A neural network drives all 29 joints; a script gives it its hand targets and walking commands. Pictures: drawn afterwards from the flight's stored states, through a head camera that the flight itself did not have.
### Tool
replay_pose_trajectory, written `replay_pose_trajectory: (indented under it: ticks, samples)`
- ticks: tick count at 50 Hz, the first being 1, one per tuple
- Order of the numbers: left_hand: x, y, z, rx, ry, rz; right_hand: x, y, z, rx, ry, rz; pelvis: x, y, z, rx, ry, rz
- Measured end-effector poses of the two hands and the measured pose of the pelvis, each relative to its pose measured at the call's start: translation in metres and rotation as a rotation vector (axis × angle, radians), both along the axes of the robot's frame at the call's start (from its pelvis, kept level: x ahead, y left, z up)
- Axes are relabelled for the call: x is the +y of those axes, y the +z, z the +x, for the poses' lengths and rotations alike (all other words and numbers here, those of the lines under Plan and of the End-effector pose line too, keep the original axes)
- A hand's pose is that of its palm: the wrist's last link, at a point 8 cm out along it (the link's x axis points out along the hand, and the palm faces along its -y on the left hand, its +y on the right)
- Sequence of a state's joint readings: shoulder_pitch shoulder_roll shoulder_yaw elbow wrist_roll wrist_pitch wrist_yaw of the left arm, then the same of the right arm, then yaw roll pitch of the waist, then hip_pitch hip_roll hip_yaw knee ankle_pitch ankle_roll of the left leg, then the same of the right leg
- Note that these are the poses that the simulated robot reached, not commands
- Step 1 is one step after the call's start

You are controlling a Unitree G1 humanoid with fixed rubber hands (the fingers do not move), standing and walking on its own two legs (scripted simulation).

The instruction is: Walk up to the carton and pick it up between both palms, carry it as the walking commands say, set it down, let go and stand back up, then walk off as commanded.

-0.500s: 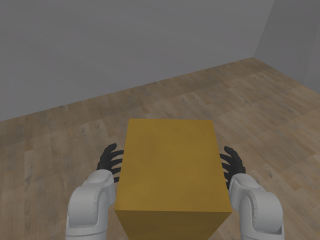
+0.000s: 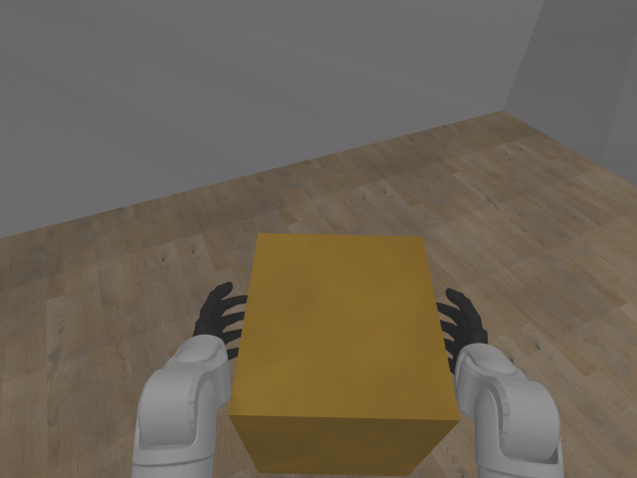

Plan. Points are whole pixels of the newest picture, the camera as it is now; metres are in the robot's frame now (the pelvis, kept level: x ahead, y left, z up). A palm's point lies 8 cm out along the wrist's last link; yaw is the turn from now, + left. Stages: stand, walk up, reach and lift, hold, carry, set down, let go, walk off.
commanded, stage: carry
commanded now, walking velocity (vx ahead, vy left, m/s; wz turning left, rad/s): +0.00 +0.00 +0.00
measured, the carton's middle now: (336, 360) +0.27 +0.00 +0.02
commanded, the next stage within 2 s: none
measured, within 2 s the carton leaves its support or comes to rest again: neither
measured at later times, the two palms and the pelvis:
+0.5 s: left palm (211, 342) +0.26 +0.15 +0.07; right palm (463, 352) +0.26 -0.14 +0.08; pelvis +0.00 +0.00 +0.00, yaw +0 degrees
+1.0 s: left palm (218, 339) +0.26 +0.14 +0.07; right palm (465, 350) +0.26 -0.15 +0.07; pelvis +0.01 +0.00 +0.00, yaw +0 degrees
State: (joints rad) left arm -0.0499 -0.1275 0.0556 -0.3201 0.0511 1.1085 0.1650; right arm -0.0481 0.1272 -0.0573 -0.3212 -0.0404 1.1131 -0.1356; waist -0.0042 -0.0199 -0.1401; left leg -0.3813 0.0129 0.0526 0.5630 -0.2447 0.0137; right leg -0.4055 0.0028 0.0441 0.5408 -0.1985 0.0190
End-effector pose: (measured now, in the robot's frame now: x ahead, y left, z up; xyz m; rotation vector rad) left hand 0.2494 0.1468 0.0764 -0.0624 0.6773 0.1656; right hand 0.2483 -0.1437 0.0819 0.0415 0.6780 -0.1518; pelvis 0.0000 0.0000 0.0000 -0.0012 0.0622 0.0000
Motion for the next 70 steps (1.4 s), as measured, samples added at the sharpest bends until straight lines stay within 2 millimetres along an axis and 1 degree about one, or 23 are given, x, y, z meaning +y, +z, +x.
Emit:
replay_pose_trajectory:
  ticks: [8, 17, 29, 35, 43, 51, 70]
  samples:
    - [0.002, -0.002, 0.0, 0.003, -0.003, -0.001, 0.002, -0.001, 0.0, 0.003, -0.002, -0.003, 0.003, 0.0, 0.0, 0.001, -0.001, 0.0]
    - [0.004, -0.005, 0.004, 0.015, 0.0, 0.001, 0.004, -0.007, 0.003, 0.016, 0.001, -0.001, 0.004, 0.0, 0.001, 0.001, -0.002, 0.001]
    - [0.001, -0.004, 0.01, -0.001, -0.006, 0.003, 0.0, -0.006, 0.008, 0.0, -0.005, 0.0, 0.002, 0.0, 0.005, 0.004, -0.003, 0.001]
    - [-0.001, -0.008, 0.012, 0.011, -0.009, 0.003, -0.001, -0.01, 0.009, 0.012, -0.007, -0.002, 0.0, 0.0, 0.007, 0.004, -0.004, 0.002]
    - [-0.003, -0.007, 0.013, 0.002, -0.007, 0.004, -0.003, -0.009, 0.011, 0.003, -0.006, 0.0, -0.001, 0.0, 0.008, 0.005, -0.003, 0.001]
    - [-0.003, -0.01, 0.016, 0.015, -0.008, 0.01, -0.003, -0.013, 0.014, 0.016, -0.004, 0.002, -0.002, 0.0, 0.009, 0.004, -0.004, 0.001]
    - [-0.003, -0.009, 0.019, -0.002, -0.015, 0.003, -0.004, -0.01, 0.015, 0.0, -0.01, -0.006, -0.001, 0.0, 0.011, -0.001, -0.006, -0.001]
